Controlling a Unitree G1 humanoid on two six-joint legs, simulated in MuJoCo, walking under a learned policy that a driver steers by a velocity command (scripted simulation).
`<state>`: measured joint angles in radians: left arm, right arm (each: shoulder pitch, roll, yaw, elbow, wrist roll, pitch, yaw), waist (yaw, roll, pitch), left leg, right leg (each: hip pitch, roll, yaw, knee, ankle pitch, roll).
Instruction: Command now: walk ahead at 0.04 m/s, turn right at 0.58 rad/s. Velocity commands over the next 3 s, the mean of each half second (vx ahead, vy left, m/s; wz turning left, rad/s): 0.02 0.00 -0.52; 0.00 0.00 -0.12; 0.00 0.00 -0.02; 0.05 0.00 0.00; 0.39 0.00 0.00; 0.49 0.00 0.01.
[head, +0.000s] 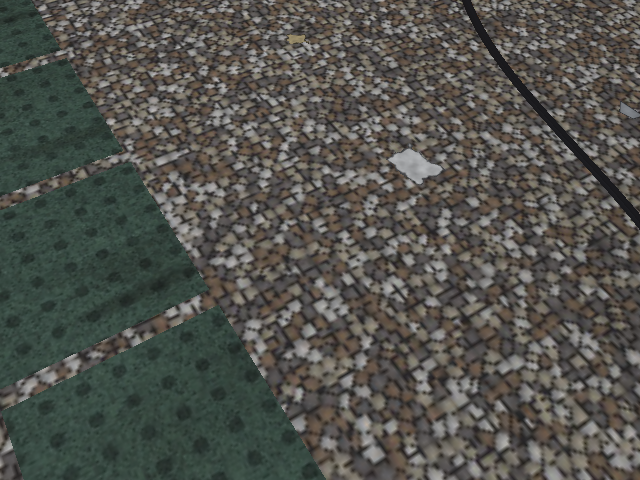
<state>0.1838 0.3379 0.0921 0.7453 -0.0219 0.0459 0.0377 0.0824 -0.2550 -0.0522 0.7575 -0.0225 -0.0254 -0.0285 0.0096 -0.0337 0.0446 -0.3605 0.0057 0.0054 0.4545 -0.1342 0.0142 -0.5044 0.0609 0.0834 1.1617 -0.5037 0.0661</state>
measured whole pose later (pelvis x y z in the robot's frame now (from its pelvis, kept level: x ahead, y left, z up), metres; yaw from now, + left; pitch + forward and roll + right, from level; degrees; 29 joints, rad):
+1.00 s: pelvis +0.03 -0.04 +0.00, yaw -17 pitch -1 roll +0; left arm 0.20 0.25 0.04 0.78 0.01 0.02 0.01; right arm 0.16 -0.24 -0.03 0.82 -0.01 -0.02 -0.01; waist 0.00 0.00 0.03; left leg -0.22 0.01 0.00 0.53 -0.30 -0.01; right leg -0.23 0.05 0.08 0.54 -0.29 -0.02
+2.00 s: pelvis +0.05 -0.02 +0.00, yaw -17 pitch -1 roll +0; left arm 0.25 0.22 0.04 1.08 -0.02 -0.02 0.03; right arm 0.29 -0.24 -0.03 1.04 0.01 -0.03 -0.03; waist -0.01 0.01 0.00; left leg -0.18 -0.01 0.00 0.51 -0.32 0.05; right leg -0.28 0.01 0.02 0.72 -0.43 -0.03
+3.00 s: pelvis +0.50 -0.15 +0.01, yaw -16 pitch +1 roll +2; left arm 0.06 0.26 0.05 0.87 -0.01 -0.09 0.00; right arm 0.37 -0.25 -0.04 1.00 0.01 -0.09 0.00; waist -0.08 -0.04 0.01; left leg 0.00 -0.08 0.05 0.19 -0.22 0.06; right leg -0.67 -0.13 0.03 0.63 0.08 0.00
